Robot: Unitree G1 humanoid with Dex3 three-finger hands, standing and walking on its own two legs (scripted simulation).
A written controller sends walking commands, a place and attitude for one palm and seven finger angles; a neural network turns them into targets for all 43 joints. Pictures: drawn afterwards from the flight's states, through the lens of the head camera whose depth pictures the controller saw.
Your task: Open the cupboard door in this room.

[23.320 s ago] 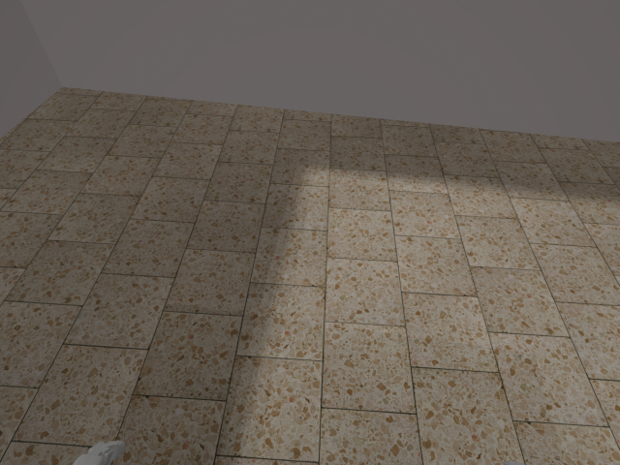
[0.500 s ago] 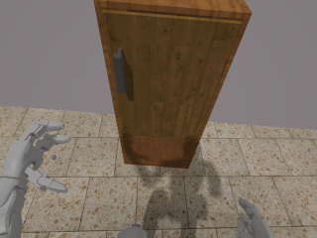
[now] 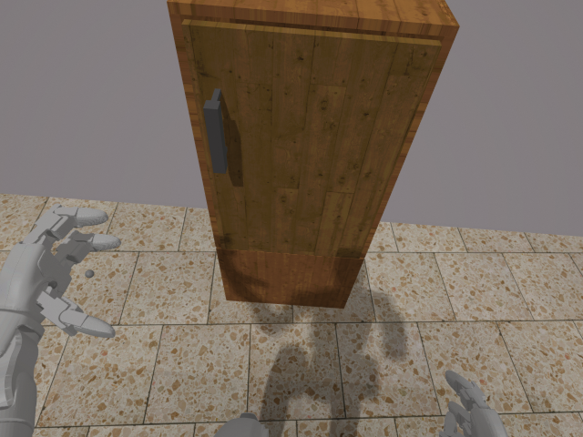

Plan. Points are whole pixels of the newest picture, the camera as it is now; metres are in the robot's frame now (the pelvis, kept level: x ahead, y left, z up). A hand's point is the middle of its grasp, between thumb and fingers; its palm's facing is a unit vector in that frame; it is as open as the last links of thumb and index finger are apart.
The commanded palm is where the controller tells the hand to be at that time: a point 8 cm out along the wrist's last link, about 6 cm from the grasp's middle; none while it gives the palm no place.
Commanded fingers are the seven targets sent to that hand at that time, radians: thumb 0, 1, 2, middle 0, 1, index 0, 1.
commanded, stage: raise the hand with hooked fingers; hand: left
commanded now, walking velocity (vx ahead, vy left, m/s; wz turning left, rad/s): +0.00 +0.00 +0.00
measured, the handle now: (218, 132) +0.59 +0.17 +0.07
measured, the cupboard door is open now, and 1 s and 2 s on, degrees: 0 0 0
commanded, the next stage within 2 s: move the hooked fingers beside the handle in 0.12 s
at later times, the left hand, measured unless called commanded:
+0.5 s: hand (116, 242) +0.33 +0.26 +0.08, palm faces +0.01 -1.00 -0.02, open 14.0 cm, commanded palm +0.31 +0.31 +0.08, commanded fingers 0.00 -0.50 0.30 -0.30 -1.20 -0.30 -1.20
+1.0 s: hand (145, 199) +0.41 +0.25 +0.08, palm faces +0.00 -1.00 +0.00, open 14.0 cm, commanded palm +0.39 +0.30 +0.07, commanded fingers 0.00 -0.50 0.30 -0.30 -1.20 -0.30 -1.20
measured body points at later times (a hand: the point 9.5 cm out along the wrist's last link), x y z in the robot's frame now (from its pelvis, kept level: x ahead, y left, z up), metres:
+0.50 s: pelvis +0.01 -0.01 +0.00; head +0.05 +0.00 +0.44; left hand +0.33 +0.31 +0.08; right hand +0.16 -0.26 -0.08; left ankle +0.07 +0.07 -0.70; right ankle -0.02 -0.12 -0.70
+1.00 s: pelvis +0.01 -0.01 -0.01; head +0.08 +0.01 +0.43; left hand +0.41 +0.30 +0.08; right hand +0.10 -0.29 -0.10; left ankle +0.07 +0.07 -0.70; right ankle -0.02 -0.12 -0.70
